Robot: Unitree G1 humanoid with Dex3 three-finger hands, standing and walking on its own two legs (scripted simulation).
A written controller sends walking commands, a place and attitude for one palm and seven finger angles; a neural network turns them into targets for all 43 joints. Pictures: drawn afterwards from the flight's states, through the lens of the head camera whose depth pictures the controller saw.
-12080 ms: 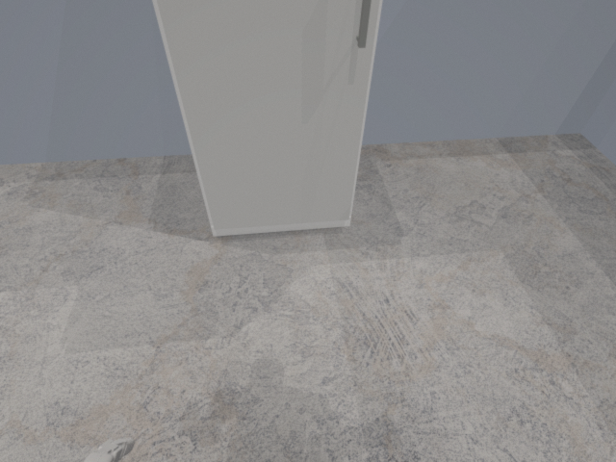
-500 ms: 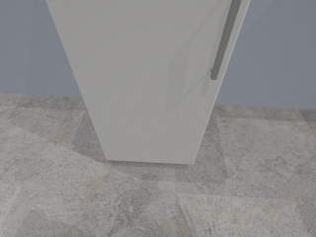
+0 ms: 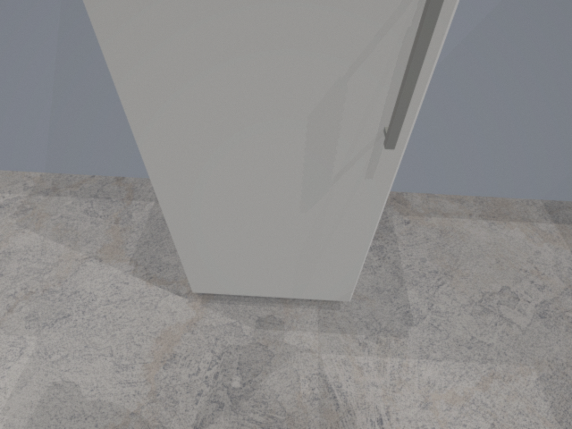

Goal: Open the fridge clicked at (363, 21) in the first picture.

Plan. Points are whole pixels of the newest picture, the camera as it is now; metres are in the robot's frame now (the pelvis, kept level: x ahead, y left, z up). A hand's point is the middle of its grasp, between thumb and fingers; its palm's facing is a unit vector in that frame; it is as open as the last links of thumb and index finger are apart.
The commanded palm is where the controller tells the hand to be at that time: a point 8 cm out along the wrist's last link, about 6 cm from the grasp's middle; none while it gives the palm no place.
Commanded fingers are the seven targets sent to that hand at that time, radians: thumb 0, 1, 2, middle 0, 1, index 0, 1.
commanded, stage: look again from close up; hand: right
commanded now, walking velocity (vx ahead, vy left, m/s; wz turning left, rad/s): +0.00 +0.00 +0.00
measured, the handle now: (409, 70) +0.63 -0.16 +0.20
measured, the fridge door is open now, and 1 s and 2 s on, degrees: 0 0 0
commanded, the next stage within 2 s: shuffle to correct the standing spot in 0.20 s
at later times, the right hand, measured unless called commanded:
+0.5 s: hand out of the picture +0.01 -0.18 -0.18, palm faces +0.04 +0.98 -0.18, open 7.4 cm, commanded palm none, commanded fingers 0.00 -0.90 -0.90 0.20 0.30 0.20 0.30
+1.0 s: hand (417, 419) +0.19 -0.21 -0.20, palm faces -0.01 +0.99 -0.14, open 7.3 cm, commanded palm none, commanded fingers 0.00 -0.90 -0.90 0.20 0.30 0.20 0.30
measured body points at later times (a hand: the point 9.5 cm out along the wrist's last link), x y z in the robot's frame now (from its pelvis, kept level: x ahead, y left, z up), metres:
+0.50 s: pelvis +0.01 +0.00 -0.01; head +0.01 +0.00 +0.44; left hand -0.01 +0.22 -0.17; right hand +0.01 -0.23 -0.16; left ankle +0.00 +0.10 -0.74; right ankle -0.05 -0.11 -0.74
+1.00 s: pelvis +0.13 -0.04 -0.01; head +0.20 -0.06 +0.43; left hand -0.01 +0.13 -0.14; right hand +0.19 -0.27 -0.18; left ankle +0.22 +0.07 -0.67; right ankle -0.04 -0.10 -0.74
